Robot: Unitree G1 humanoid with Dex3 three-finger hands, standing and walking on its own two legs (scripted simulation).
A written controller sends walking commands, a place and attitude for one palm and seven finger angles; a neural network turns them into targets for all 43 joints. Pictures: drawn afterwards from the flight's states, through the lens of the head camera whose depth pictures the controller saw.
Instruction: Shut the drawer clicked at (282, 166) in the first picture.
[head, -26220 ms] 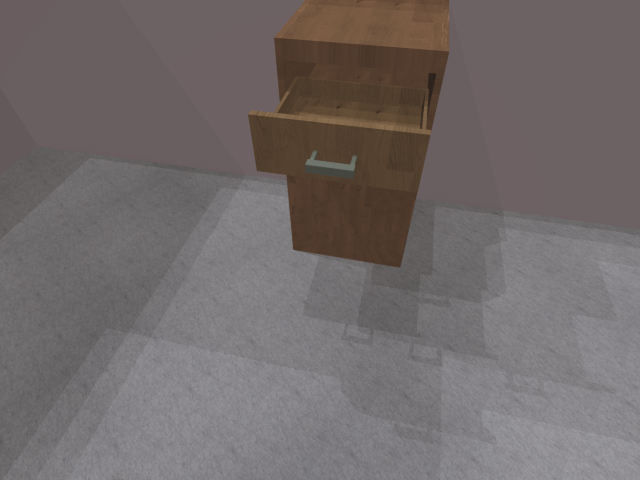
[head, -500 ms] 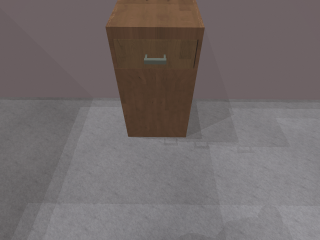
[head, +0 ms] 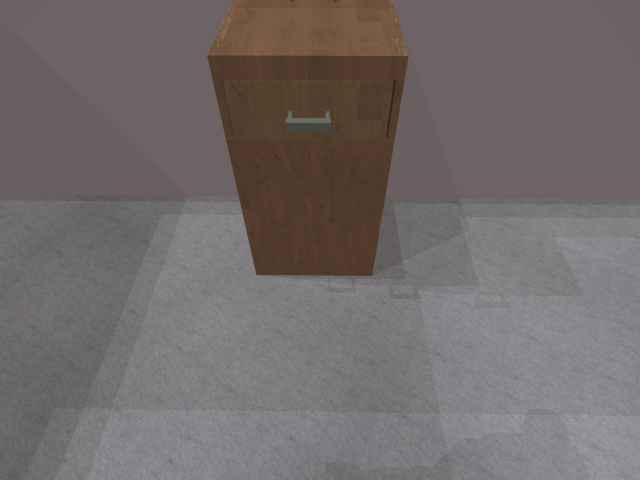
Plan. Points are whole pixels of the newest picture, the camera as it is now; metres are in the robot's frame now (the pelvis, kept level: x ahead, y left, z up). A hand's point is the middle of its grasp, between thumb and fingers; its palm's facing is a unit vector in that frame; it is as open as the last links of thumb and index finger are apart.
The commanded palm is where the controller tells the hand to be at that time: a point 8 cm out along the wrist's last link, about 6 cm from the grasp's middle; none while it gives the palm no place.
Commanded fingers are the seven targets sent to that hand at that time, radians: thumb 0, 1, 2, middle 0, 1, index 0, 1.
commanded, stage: stand and wait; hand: left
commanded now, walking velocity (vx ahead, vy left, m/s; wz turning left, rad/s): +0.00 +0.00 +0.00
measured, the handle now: (308, 119) +0.92 +0.07 -0.06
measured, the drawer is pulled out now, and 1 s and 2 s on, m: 0.00 0.00 0.00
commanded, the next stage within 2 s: none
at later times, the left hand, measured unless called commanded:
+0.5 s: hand out of the picture +0.09 +0.23 -0.16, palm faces -0.03 -0.95 -0.32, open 7.4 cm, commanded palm none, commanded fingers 0.00 0.90 0.90 -0.20 -0.30 -0.20 -0.30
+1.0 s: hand out of the picture +0.09 +0.22 -0.16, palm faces -0.03 -0.95 -0.32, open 7.4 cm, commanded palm none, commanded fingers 0.00 0.90 0.90 -0.20 -0.30 -0.20 -0.30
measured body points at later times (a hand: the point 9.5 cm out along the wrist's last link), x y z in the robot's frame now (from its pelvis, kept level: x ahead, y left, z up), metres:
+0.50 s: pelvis +0.02 -0.01 +0.00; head +0.03 -0.02 +0.45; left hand +0.09 +0.27 -0.14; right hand +0.08 -0.30 -0.14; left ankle +0.02 +0.11 -0.75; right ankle -0.03 -0.10 -0.75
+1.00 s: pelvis +0.02 -0.01 +0.00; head +0.03 -0.02 +0.45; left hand +0.09 +0.27 -0.13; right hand +0.08 -0.30 -0.15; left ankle +0.02 +0.11 -0.75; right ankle -0.03 -0.10 -0.75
